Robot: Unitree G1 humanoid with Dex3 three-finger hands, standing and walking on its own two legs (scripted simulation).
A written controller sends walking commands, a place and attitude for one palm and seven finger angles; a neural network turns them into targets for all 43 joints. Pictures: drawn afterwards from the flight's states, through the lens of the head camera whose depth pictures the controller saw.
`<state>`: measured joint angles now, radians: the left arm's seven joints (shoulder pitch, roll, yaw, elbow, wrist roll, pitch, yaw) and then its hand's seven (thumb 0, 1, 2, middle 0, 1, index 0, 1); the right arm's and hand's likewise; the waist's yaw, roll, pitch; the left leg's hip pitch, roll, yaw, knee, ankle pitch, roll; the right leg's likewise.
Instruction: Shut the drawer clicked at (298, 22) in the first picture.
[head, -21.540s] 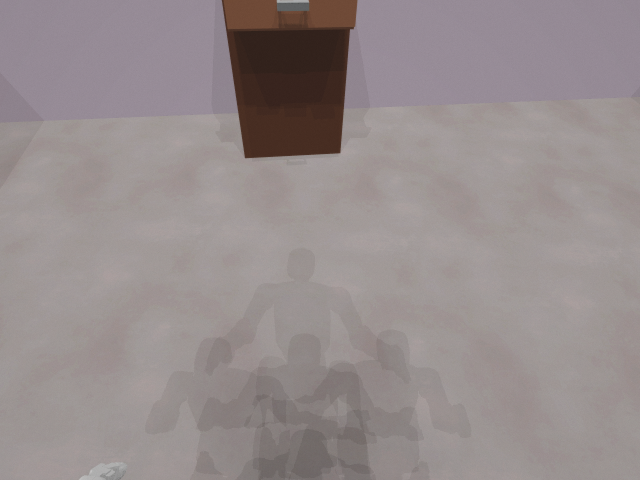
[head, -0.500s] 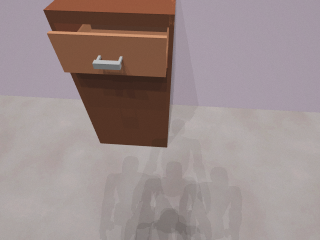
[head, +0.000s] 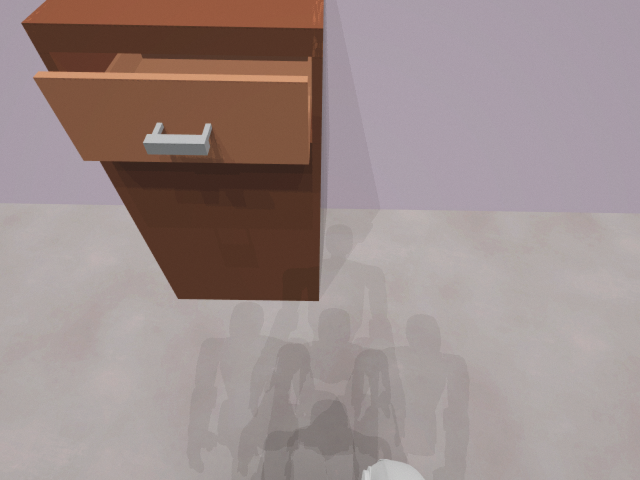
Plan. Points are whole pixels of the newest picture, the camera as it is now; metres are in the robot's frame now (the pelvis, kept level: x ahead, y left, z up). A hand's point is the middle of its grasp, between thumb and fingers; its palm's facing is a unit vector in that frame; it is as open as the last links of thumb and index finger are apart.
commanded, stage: take the last steps up to it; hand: left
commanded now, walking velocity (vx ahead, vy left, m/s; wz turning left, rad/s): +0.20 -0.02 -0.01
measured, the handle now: (180, 136) +0.65 +0.28 +0.03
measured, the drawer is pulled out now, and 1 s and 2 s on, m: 0.08 0.08 0.08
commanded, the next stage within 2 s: come to a stop and stand still in 0.16 s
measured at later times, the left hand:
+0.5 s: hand out of the picture +0.13 +0.10 -0.18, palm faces +0.09 -0.98 -0.19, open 7.3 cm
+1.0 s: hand (259, 463) +0.16 +0.09 -0.15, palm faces +0.08 -0.95 -0.30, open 7.3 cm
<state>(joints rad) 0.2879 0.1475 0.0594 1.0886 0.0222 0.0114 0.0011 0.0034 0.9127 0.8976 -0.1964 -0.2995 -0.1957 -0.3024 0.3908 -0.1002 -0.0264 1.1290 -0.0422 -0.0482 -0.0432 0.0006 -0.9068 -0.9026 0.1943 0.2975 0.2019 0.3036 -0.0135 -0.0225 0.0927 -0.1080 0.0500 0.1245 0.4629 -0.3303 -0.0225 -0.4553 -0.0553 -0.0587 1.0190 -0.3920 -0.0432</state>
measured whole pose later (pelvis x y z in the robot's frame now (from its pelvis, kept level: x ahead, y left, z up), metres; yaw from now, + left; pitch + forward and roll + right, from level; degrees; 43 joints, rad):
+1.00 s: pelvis +0.12 -0.10 +0.01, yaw +2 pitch +0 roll +4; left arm 0.21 0.16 0.04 0.98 0.03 0.00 0.04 0.00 0.91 0.90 -0.20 -0.30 -0.20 -0.30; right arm 0.14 -0.24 -0.07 1.02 -0.02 0.08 -0.01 0.01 -0.91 -0.90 0.19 0.30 0.20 0.30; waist 0.02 0.01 0.12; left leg -0.35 -0.01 -0.02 0.92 -0.45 -0.05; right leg -0.20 -0.03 -0.04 0.46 -0.26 -0.06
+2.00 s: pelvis +0.12 -0.05 +0.00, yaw +0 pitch +0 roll -1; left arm 0.27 0.14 0.00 1.13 0.01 -0.02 0.05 0.00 0.92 0.90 -0.20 -0.30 -0.20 -0.30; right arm 0.29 -0.13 -0.01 1.09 -0.02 -0.01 -0.02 0.01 -0.91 -0.90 0.20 0.30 0.20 0.30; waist 0.00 0.01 0.06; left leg -0.17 0.03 0.04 0.49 -0.32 -0.01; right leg -0.22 -0.03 -0.02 0.47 -0.24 0.02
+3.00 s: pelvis +0.13 -0.07 +0.00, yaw +0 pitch +0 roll +0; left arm 0.27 0.15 0.00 1.10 0.01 -0.01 0.03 0.00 0.92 0.90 -0.20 -0.30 -0.20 -0.30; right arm 0.28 -0.14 0.00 1.12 -0.02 -0.02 -0.03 0.00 -0.91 -0.90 0.19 0.30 0.20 0.30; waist 0.00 0.00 0.04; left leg -0.13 0.05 0.05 0.46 -0.32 -0.04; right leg -0.21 -0.01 -0.01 0.50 -0.28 -0.01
